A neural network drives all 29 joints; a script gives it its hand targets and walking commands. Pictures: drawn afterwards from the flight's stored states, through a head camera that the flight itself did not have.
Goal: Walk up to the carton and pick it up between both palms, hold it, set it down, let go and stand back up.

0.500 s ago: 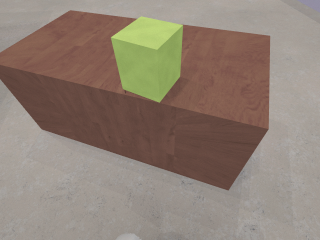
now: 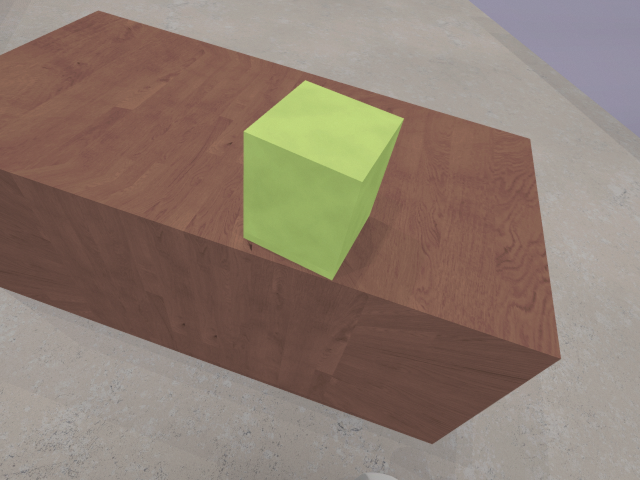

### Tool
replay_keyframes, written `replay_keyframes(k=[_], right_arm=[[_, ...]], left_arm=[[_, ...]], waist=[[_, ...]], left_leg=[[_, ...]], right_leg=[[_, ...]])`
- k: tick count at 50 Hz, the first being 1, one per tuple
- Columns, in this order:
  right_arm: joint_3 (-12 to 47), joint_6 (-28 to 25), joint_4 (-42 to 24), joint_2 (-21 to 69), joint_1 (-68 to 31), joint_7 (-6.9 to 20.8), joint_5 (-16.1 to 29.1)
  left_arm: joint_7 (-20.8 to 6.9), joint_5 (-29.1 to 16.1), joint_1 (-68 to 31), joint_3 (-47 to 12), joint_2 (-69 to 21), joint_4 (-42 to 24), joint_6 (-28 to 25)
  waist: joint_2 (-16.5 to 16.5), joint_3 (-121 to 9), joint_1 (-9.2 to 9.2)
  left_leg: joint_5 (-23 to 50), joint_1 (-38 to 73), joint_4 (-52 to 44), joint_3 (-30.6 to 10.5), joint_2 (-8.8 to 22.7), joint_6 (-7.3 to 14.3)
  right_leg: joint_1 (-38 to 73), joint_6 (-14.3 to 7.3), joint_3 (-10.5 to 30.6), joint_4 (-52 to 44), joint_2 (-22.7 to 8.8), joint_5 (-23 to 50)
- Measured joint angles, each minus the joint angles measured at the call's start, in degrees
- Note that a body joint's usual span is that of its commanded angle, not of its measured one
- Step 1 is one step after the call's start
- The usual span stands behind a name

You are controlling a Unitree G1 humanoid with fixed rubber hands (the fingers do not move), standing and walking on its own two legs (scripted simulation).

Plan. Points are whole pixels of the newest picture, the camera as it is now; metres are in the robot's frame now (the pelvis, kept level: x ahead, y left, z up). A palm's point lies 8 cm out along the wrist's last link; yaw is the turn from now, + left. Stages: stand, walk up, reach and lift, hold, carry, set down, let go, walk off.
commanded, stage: walk up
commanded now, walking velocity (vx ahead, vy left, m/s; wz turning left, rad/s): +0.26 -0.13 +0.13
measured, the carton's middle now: (318, 181) +0.63 -0.01 -0.01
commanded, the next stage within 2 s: none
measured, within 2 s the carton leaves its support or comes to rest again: neither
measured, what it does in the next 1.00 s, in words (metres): walks ahead: right foot, then left foot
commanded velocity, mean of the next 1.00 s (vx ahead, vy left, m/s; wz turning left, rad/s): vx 0.06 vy -0.02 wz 0.02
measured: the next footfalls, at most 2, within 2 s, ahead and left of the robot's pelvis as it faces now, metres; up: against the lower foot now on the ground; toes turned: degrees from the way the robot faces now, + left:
right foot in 0.28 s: +0.15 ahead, -0.17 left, +0.00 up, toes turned -8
left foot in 0.54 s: +0.10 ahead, +0.06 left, +0.00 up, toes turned +7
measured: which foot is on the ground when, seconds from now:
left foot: down 0.00-0.28, up 0.30-0.52, down 0.54-1.00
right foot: up 0.00-0.26, down 0.28-1.00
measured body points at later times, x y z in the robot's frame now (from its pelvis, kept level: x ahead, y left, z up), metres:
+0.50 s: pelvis +0.08 -0.06 -0.01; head +0.11 -0.08 +0.44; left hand +0.19 +0.14 -0.15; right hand +0.09 -0.27 -0.19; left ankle +0.06 +0.06 -0.73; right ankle +0.11 -0.16 -0.74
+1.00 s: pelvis +0.10 -0.05 +0.01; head +0.10 -0.04 +0.46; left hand +0.08 +0.16 -0.16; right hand +0.12 -0.27 -0.15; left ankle +0.06 +0.05 -0.74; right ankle +0.11 -0.16 -0.74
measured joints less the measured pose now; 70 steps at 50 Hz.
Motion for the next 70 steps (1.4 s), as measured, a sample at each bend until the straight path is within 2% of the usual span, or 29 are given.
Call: replay_keyframes(k=[6, 11, 13, 14, 15, 17, 20, 23, 25, 28, 31, 38, 43, 51, 70], right_arm=[[-0.47, 0.62, 3.14, -0.72, 7.58, -0.14, -0.29], [-0.89, 1.69, 4.50, -0.58, 10.00, 0.11, -0.52], [-0.96, 2.11, 4.68, -0.54, 10.70, 0.24, -0.25], [-0.92, 2.24, 4.84, -0.46, 10.98, 0.22, 0.06], [-0.80, 2.47, 5.07, -0.70, 10.65, 0.03, 0.47], [-0.55, 3.40, 5.04, -0.86, 9.61, -0.74, 1.34], [-0.09, 4.97, 5.19, -0.92, 6.65, -1.06, 1.54], [0.29, 5.88, 5.29, -1.25, 2.83, -0.63, 0.96], [0.43, 6.10, 5.20, -1.39, 0.46, -0.59, 0.72], [0.42, 5.68, 5.10, -2.00, -1.90, -0.69, 0.35], [0.87, 4.89, 5.47, -0.93, -2.95, -1.12, -0.08], [1.16, 3.89, 6.13, -0.08, -2.74, -1.65, 0.66], [0.95, 4.20, 6.97, 0.19, -1.91, -2.33, 0.87], [1.30, 4.07, 8.69, 0.48, 0.58, -1.69, 0.81], [1.66, 3.71, 8.13, 1.68, 2.96, -2.01, 0.57]], left_arm=[[-0.59, 0.04, -5.58, -0.48, -0.31, -1.88, 1.20], [-1.59, -0.43, -6.40, -1.81, -1.89, -2.31, 1.03], [-1.57, -0.32, -5.90, -2.30, -2.75, -2.09, 0.36], [-1.34, -0.18, -5.64, -2.43, -3.24, -1.83, -0.29], [-0.92, 0.05, -5.65, -2.56, -4.30, -1.33, -1.00], [-0.10, 0.24, -5.62, -3.73, -6.41, -0.90, -2.04], [0.74, -0.32, -5.08, -5.44, -8.98, -0.74, -2.39], [2.62, -0.76, -4.64, -5.42, -10.21, -1.69, -2.69], [2.68, -0.93, -4.63, -5.46, -9.81, -1.65, -2.15], [2.59, -1.20, -3.95, -4.90, -8.54, -0.51, -0.84], [2.61, -1.69, -2.57, -3.52, -5.84, 0.68, 0.32], [1.82, -1.51, 1.00, -2.59, -4.19, 3.35, 0.07], [1.88, -0.91, 3.86, -3.02, -5.02, 5.46, 0.27], [2.46, -0.85, 6.79, -3.80, -6.86, 8.03, -0.25], [3.44, -1.08, 3.98, -3.53, -6.96, 6.62, 0.08]], waist=[[1.06, -1.35, -2.30], [2.82, -0.96, -3.59], [3.61, -1.11, -3.98], [3.90, -1.15, -3.90], [5.46, -0.62, -4.03], [7.97, 0.37, -4.32], [9.52, 1.43, -2.75], [10.53, 1.91, -1.08], [10.55, 1.72, -0.14], [9.07, 0.87, 0.23], [4.25, -0.34, 1.12], [2.21, -1.80, 2.70], [3.22, -2.34, 2.94], [4.03, -2.02, 2.76], [4.65, -2.13, 1.99]], left_leg=[[0.31, 3.11, -4.38, -0.33, -0.73, -0.82], [-0.97, 5.47, -5.46, 0.88, -0.21, -2.63], [-2.68, 5.90, -3.89, 1.11, 0.07, -3.70], [-3.93, 5.90, -2.39, 1.12, 0.18, -4.28], [-5.41, 5.60, -0.42, 0.27, 1.08, -4.65], [-10.46, 3.71, 4.53, -2.56, 1.22, -4.26], [-15.64, 1.22, 9.95, -4.30, 0.00, -3.49], [-15.06, -0.98, 11.99, -6.09, -0.69, -2.95], [-12.73, -1.41, 11.59, -6.65, -0.98, -2.69], [-6.19, 0.36, 6.86, -6.89, -1.52, -2.13], [-4.70, 3.71, 2.25, -5.19, -2.97, -1.84], [-1.55, 8.52, -5.71, -4.20, -3.51, -1.74], [-0.78, 10.18, -8.07, -3.86, -3.94, -1.34], [-0.61, 11.04, -9.25, -3.89, -4.50, -0.84], [-3.77, 7.35, -3.61, -5.89, -5.46, -0.08]], right_leg=[[-0.22, 0.90, 0.00, -13.51, -0.40, 2.46], [3.22, 0.01, -0.86, -25.93, 0.34, 3.53], [6.67, -0.67, -1.87, -31.72, 0.68, 7.37], [8.10, -1.51, -2.15, -34.00, 0.69, 12.41], [8.45, -2.32, -2.90, -33.22, 1.36, 13.13], [9.31, -3.20, -4.68, -31.41, 1.82, 9.30], [10.46, -3.62, -5.71, -30.63, 1.70, 6.74], [11.00, -3.89, -6.99, -30.64, 2.27, 6.47], [10.97, -4.12, -7.66, -30.28, 2.77, 6.20], [10.80, -4.15, -8.25, -28.99, 3.07, 5.26], [12.01, -3.90, -6.64, -30.10, 1.94, 5.50], [15.92, -3.49, -5.87, -36.80, 2.26, 8.52], [17.33, -2.97, -5.54, -38.79, 2.11, 9.26], [18.12, -2.33, -5.49, -39.67, 1.66, 9.33], [15.77, -1.35, -7.26, -34.76, -0.11, 5.96]])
